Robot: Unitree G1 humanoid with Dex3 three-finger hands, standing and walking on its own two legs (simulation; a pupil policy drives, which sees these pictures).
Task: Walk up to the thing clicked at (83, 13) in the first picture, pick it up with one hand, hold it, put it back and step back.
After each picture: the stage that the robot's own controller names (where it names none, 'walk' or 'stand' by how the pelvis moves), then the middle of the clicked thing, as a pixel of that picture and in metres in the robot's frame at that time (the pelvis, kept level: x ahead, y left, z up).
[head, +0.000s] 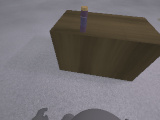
stand; (83, 20) +0.93 +0.11 +0.14
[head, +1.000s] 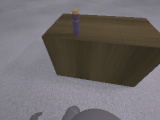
walk; (76, 24) +0.83 +0.19 +0.15
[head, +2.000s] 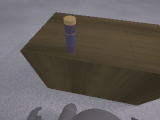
stand; (70, 37) +0.51 +0.17 +0.17
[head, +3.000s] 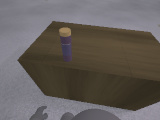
stand; (66, 46) +0.48 +0.18 +0.14
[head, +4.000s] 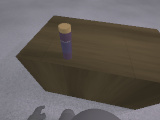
stand; (66, 43) +0.47 +0.18 +0.14
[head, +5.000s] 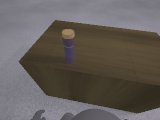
stand; (69, 48) +0.45 +0.16 +0.14
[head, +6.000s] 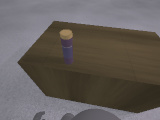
stand; (67, 49) +0.45 +0.17 +0.13
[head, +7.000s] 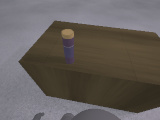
stand; (68, 48) +0.45 +0.16 +0.14
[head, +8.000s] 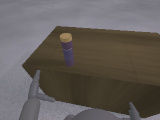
rise first; (68, 51) +0.44 +0.19 +0.14
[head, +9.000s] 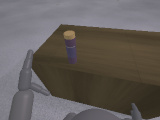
go down; (71, 49) +0.46 +0.18 +0.14
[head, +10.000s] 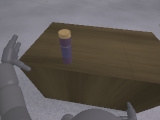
go down; (66, 48) +0.46 +0.17 +0.14
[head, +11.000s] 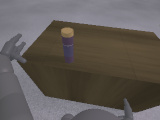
go down; (68, 47) +0.46 +0.16 +0.15
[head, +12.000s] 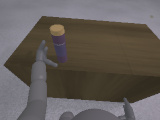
close in; (60, 46) +0.45 +0.19 +0.15
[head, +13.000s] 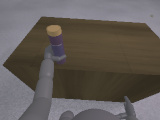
lift; (58, 47) +0.43 +0.19 +0.16
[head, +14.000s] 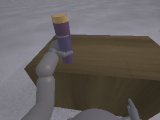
lift; (64, 41) +0.35 +0.14 +0.31
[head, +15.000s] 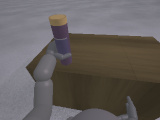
hold; (62, 43) +0.33 +0.16 +0.31
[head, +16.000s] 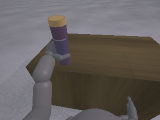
hold; (61, 44) +0.32 +0.16 +0.31
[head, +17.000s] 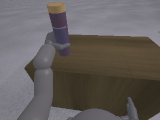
crouch; (61, 33) +0.36 +0.16 +0.35
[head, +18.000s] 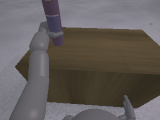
lower; (54, 22) +0.45 +0.19 +0.35
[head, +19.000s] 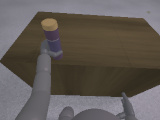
lower; (54, 42) +0.45 +0.20 +0.17
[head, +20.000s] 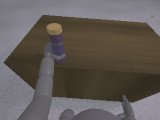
lower; (57, 46) +0.43 +0.20 +0.17
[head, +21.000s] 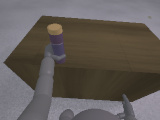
lower; (58, 46) +0.44 +0.19 +0.17
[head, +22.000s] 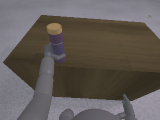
lower; (57, 46) +0.44 +0.19 +0.17
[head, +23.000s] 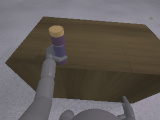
rest; (59, 48) +0.42 +0.19 +0.17
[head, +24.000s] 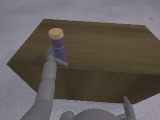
withdraw; (59, 50) +0.42 +0.19 +0.16
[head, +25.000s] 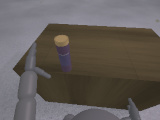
sink last; (64, 56) +0.38 +0.17 +0.15
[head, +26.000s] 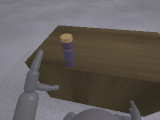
stand; (68, 52) +0.43 +0.19 +0.14
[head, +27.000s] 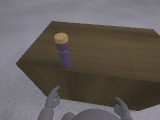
stand; (64, 53) +0.40 +0.19 +0.14
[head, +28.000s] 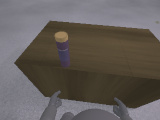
stand; (63, 51) +0.42 +0.19 +0.14
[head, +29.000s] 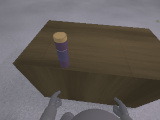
stand; (62, 52) +0.41 +0.19 +0.14
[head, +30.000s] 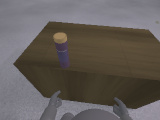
stand; (62, 52) +0.41 +0.19 +0.14
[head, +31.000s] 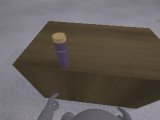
stand; (62, 53) +0.40 +0.19 +0.14
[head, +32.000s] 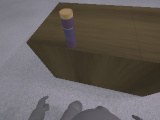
walk; (69, 31) +0.54 +0.17 +0.16
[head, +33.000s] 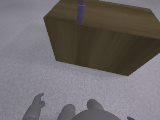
walk; (81, 9) +0.90 +0.12 +0.16
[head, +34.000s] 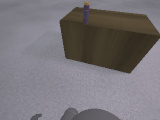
walk; (86, 13) +1.18 +0.15 +0.14
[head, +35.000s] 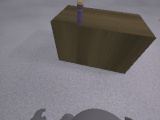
stand; (79, 13) +1.08 +0.18 +0.14
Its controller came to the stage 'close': yes
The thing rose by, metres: 0.21
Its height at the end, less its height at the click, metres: +0.00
